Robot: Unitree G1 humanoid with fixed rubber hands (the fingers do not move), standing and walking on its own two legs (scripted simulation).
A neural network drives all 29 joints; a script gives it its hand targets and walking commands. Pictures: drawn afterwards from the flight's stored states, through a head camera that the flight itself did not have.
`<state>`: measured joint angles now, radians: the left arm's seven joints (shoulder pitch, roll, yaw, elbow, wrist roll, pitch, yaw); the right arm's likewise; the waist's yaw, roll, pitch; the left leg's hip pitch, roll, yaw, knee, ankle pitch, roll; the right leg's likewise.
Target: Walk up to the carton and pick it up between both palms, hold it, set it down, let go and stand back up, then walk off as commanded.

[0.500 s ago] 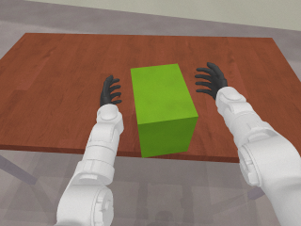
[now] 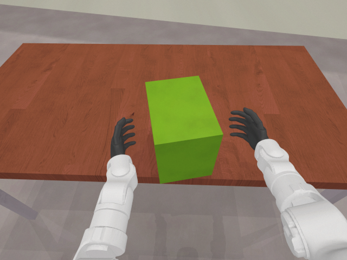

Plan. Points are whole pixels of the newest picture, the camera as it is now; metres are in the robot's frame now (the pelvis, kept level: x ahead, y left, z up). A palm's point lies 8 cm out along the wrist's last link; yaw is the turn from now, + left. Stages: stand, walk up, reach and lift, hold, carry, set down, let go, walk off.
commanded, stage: set down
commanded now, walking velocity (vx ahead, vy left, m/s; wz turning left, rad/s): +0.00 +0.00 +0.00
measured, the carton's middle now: (179, 129) +0.48 +0.08 -0.02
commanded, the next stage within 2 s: none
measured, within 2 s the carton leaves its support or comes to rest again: neither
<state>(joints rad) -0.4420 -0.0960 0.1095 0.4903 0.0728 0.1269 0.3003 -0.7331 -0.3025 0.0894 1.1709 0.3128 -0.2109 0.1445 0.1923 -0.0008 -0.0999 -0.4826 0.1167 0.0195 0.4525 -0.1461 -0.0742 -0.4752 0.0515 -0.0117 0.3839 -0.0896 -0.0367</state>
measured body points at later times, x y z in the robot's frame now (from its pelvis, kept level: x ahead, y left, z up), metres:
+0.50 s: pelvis +0.00 +0.00 +0.00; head +0.06 +0.01 +0.45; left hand +0.30 +0.19 +0.01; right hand +0.38 -0.16 -0.01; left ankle +0.04 +0.16 -0.74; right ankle +0.05 -0.10 -0.74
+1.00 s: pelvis +0.02 +0.00 +0.00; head +0.08 +0.01 +0.45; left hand +0.29 +0.20 -0.02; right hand +0.33 -0.19 -0.04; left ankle +0.04 +0.16 -0.74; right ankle +0.05 -0.10 -0.74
